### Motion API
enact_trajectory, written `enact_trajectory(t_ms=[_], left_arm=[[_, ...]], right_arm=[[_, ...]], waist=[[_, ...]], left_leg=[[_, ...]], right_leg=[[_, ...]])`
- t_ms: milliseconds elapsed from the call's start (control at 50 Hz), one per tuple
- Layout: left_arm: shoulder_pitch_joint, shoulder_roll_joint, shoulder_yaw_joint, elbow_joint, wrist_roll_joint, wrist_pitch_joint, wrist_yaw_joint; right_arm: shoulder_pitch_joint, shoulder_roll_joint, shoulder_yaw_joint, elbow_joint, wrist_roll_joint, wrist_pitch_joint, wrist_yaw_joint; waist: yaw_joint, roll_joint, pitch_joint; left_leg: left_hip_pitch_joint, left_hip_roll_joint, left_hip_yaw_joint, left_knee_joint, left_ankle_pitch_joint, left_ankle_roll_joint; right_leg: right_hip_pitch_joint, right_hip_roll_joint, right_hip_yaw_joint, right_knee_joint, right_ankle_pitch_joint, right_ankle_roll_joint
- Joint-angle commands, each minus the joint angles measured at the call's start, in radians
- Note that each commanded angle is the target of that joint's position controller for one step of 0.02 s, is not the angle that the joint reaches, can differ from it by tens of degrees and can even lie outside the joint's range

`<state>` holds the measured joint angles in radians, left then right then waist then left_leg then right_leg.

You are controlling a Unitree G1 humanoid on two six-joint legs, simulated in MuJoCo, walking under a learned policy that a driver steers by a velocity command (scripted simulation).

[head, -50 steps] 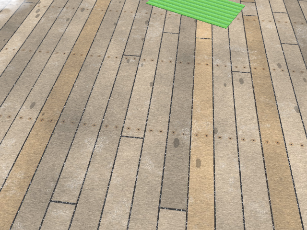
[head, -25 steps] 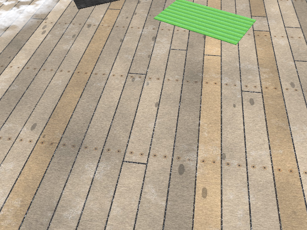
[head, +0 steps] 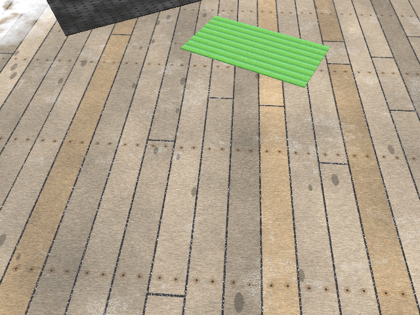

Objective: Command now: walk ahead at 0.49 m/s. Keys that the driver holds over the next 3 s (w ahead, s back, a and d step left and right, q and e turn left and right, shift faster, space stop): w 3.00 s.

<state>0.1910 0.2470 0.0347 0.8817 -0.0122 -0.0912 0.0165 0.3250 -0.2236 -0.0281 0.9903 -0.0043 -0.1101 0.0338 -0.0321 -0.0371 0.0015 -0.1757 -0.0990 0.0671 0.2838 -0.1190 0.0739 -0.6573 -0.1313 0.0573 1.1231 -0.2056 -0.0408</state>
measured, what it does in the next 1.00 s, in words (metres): walks ahead: right foot, then left foot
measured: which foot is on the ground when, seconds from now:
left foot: down 0.00-0.28, up 0.30-0.86, down 0.88-1.00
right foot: up 0.00-0.26, down 0.28-0.90, up 0.92-1.00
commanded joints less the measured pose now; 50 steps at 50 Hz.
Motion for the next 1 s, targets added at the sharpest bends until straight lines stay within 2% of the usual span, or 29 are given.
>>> enact_trajectory(t_ms=[20, 100, 160, 180, 200, 240, 260, 280, 300, 320, 340, 360, 380, 400, 440, 460, 520, 660, 780, 820, 840, 860, 880, 900, 920, 940, 960, 980, 1000], left_arm=[[0.027, 0.053, 0.014, -0.039, 0.013, 0.003, 0.006], [-0.116, 0.035, 0.008, -0.075, 0.003, -0.008, -0.006], [-0.195, 0.035, 0.004, -0.101, -0.009, -0.012, -0.022], [-0.206, 0.046, 0.008, -0.105, -0.01, -0.011, -0.027], [-0.209, 0.051, 0.006, -0.116, -0.012, -0.015, -0.033], [-0.17, 0.081, 0.017, -0.113, -0.009, -0.025, -0.043], [-0.098, 0.102, 0.031, -0.093, -0.007, -0.029, -0.042], [0.072, 0.153, 0.059, -0.042, -0.007, -0.032, -0.037], [0.274, 0.247, 0.084, -0.005, 0.003, -0.031, -0.029], [0.319, 0.301, 0.094, 0.017, 0.01, -0.026, -0.041], [0.28, 0.188, 0.064, 0.001, 0.008, -0.032, -0.044], [0.187, 0.139, 0.048, -0.022, 0.005, -0.035, -0.043], [0.099, 0.111, 0.036, -0.041, 0.008, -0.033, -0.047], [0.06, 0.099, 0.032, -0.046, 0.012, -0.033, -0.051], [0.062, 0.05, 0.02, -0.027, 0.02, -0.034, -0.056], [0.081, 0.083, 0.027, -0.014, 0.02, -0.036, -0.052], [0.137, 0.11, 0.036, 0.016, 0.018, -0.034, -0.038], [0.231, 0.118, 0.032, 0.059, 0.005, -0.014, -0.012], [0.299, 0.12, 0.04, 0.109, -0.001, 0.012, -0.003], [0.266, 0.146, 0.048, 0.104, 0.003, 0.016, 0.0], [0.247, 0.154, 0.051, 0.101, 0.002, 0.02, 0.001], [0.219, 0.153, 0.049, 0.095, 0.002, 0.026, 0.001], [0.202, 0.137, 0.04, 0.078, 0.011, 0.027, 0.0], [0.314, 0.026, 0.008, 0.068, 0.013, 0.01, -0.013], [0.317, 0.013, -0.001, 0.084, 0.002, -0.018, -0.02], [0.223, 0.108, 0.026, 0.055, -0.027, -0.036, -0.025], [0.144, 0.13, 0.031, 0.028, -0.037, -0.042, -0.021], [0.093, 0.126, 0.038, 0.02, -0.02, -0.038, -0.012], [0.12, 0.103, 0.044, 0.019, -0.01, -0.024, -0.005]], right_arm=[[-0.042, -0.138, -0.025, -0.061, 0.005, -0.015, -0.021], [0.029, -0.169, -0.031, -0.046, 0.019, -0.002, -0.033], [0.079, -0.182, -0.035, -0.025, 0.026, 0.009, -0.033], [0.084, -0.17, -0.033, -0.022, 0.024, 0.013, -0.034], [0.083, -0.189, -0.04, -0.017, 0.026, 0.017, -0.034], [0.07, -0.186, -0.043, -0.016, 0.03, 0.028, -0.036], [0.051, -0.188, -0.043, -0.02, 0.028, 0.035, -0.038], [0.043, -0.161, -0.032, -0.027, 0.019, 0.039, -0.038], [0.047, -0.113, -0.01, -0.062, -0.004, 0.036, -0.039], [0.155, 0.006, 0.021, -0.064, 0.011, 0.01, -0.029], [0.104, -0.122, -0.006, -0.053, 0.035, -0.011, -0.027], [0.016, -0.169, -0.02, -0.078, 0.049, -0.023, -0.024], [-0.033, -0.161, -0.022, -0.084, 0.038, -0.02, -0.032], [-0.043, -0.143, -0.025, -0.089, 0.025, -0.014, -0.036], [-0.025, -0.117, -0.03, -0.08, 0.021, 0.013, -0.037], [-0.006, -0.095, -0.028, -0.078, 0.024, 0.022, -0.037], [-0.095, -0.099, -0.034, -0.108, 0.014, 0.032, -0.04], [-0.329, -0.066, -0.026, -0.176, 0.017, 0.022, -0.024], [-0.461, -0.069, -0.019, -0.232, 0.026, 0.003, 0.01], [-0.424, -0.086, -0.027, -0.234, 0.028, -0.001, 0.015], [-0.359, -0.113, -0.039, -0.218, 0.027, -0.003, 0.015], [-0.212, -0.149, -0.06, -0.173, 0.025, -0.004, 0.011], [-0.014, -0.207, -0.084, -0.117, 0.019, -0.002, 0.001], [0.134, -0.299, -0.109, -0.088, -0.002, 0.006, -0.007], [0.134, -0.245, -0.087, -0.083, 0.008, 0.01, -0.007], [0.05, -0.188, -0.069, -0.091, 0.018, 0.007, -0.007], [-0.049, -0.151, -0.056, -0.115, 0.019, 0.007, -0.008], [-0.115, -0.117, -0.044, -0.122, 0.009, 0.005, -0.001], [-0.146, -0.106, -0.04, -0.121, -0.002, -0.002, 0.002]], waist=[[0.041, 0.057, 0.055], [-0.011, 0.075, 0.052], [-0.041, 0.102, 0.064], [-0.04, 0.092, 0.06], [-0.034, 0.117, 0.07], [-0.002, 0.115, 0.058], [0.044, 0.11, 0.018], [0.115, 0.083, -0.08], [0.175, -0.069, -0.248], [0.112, -0.346, -0.33], [0.13, -0.198, -0.274], [0.112, -0.123, -0.164], [0.08, -0.016, -0.108], [0.054, -0.022, -0.07], [0.024, -0.028, -0.049], [0.009, -0.047, -0.046], [0.022, -0.006, 0.001], [0.085, -0.014, 0.06], [0.108, -0.018, 0.106], [0.07, -0.05, 0.071], [0.03, -0.067, 0.026], [-0.045, -0.07, -0.055], [-0.125, -0.043, -0.185], [-0.1, 0.172, -0.349], [-0.094, 0.265, -0.422], [-0.085, 0.214, -0.271], [-0.052, 0.146, -0.154], [-0.019, 0.058, -0.068], [0.025, 0.103, -0.053]], left_leg=[[-0.099, 0.288, -0.219, -0.206, 0.032, 0.186], [-0.017, 0.276, -0.168, -0.188, 0.044, 0.145], [0.053, 0.306, -0.172, -0.148, 0.011, 0.135], [0.105, 0.313, -0.174, -0.14, 0.01, 0.134], [0.112, 0.347, -0.189, -0.117, 0.006, 0.131], [0.159, 0.356, -0.191, -0.048, 0.056, 0.105], [0.152, 0.331, -0.169, 0.039, 0.177, 0.086], [0.102, 0.273, -0.12, 0.244, 0.316, 0.059], [-0.093, 0.194, -0.044, 0.604, 0.111, 0.013], [-0.485, 0.024, -0.069, 0.892, -0.411, -0.031], [-0.594, 0.083, -0.192, 1.024, -0.417, -0.009], [-0.633, 0.134, -0.183, 1.03, -0.313, 0.015], [-0.577, 0.187, -0.156, 0.987, -0.214, 0.014], [-0.541, 0.216, -0.152, 0.928, -0.154, 0.006], [-0.461, 0.24, -0.141, 0.875, -0.089, -0.001], [-0.456, 0.24, -0.135, 0.856, -0.08, -0.01], [-0.552, 0.247, -0.129, 0.741, 0.009, -0.039], [-0.551, 0.203, -0.076, 0.382, 0.24, -0.048], [-0.585, 0.17, -0.056, 0.252, 0.136, -0.011], [-0.472, 0.144, -0.036, 0.24, 0.069, 0.016], [-0.366, 0.109, -0.011, 0.233, 0.037, 0.033], [-0.174, 0.073, 0.012, 0.205, 0.06, 0.059], [0.145, 0.149, -0.074, 0.242, 0.097, 0.105], [0.577, 0.418, -0.507, 0.218, -0.037, 0.256], [0.629, 0.503, -0.811, 0.049, -0.117, 0.294], [0.502, 0.464, -0.686, 0.022, -0.17, 0.233], [0.326, 0.431, -0.535, -0.006, -0.125, 0.194], [0.161, 0.384, -0.43, -0.046, -0.034, 0.167], [0.057, 0.362, -0.376, -0.082, -0.013, 0.163]], right_leg=[[-0.019, -0.038, 0.0, -0.154, 0.154, 0.029], [0.019, 0.007, -0.037, -0.423, 0.285, 0.038], [0.045, 0.029, -0.05, -0.521, 0.262, 0.039], [0.029, 0.037, -0.051, -0.534, 0.233, 0.031], [0.05, 0.032, -0.04, -0.559, 0.192, 0.015], [0.115, 0.052, -0.058, -0.612, 0.119, -0.015], [0.224, 0.084, -0.088, -0.637, 0.095, -0.031], [0.44, 0.096, -0.086, -0.64, 0.1, -0.063], [0.737, -0.108, 0.157, -0.652, 0.098, -0.136], [1.02, -0.269, 0.612, -0.804, -0.113, -0.274], [0.973, -0.251, 0.634, -0.846, -0.184, -0.242], [0.854, -0.224, 0.482, -0.846, -0.106, -0.198], [0.723, -0.175, 0.358, -0.871, 0.012, -0.168], [0.635, -0.149, 0.286, -0.898, 0.104, -0.171], [0.558, -0.082, 0.179, -0.949, 0.176, -0.151], [0.542, -0.091, 0.156, -0.959, 0.237, -0.167], [0.562, -0.09, 0.1, -0.983, 0.342, -0.177], [0.611, -0.057, 0.003, -1.016, 0.294, -0.141], [0.793, -0.117, 0.001, -0.94, 0.374, -0.138], [0.795, -0.135, 0.01, -0.878, 0.548, -0.13], [0.801, -0.125, -0.006, -0.805, 0.73, -0.125], [0.769, -0.085, -0.041, -0.65, 0.843, -0.097], [0.594, -0.037, -0.066, -0.413, 0.714, -0.061], [0.163, 0.122, -0.103, 0.002, 0.259, 0.015], [-0.001, 0.197, 0.042, 0.194, -0.352, 0.013], [-0.094, 0.129, 0.078, 0.268, -0.32, -0.01], [-0.093, 0.07, 0.038, 0.231, -0.222, -0.022], [-0.048, 0.03, 0.012, 0.164, -0.144, -0.024], [0.022, -0.005, 0.021, 0.107, -0.092, -0.021]])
